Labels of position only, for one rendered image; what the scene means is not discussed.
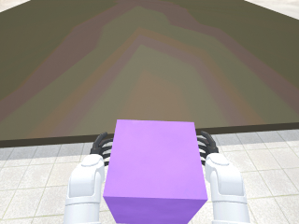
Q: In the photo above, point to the right robot hand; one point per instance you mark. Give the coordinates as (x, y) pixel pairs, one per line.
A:
(209, 148)

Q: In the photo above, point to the robot left forearm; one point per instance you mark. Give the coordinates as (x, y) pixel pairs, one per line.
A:
(83, 193)

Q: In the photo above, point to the carton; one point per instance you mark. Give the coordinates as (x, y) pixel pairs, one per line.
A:
(155, 173)

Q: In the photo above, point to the left robot hand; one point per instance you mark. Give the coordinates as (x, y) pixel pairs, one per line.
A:
(99, 149)

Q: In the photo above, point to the robot right forearm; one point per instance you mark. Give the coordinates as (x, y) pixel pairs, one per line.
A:
(227, 189)

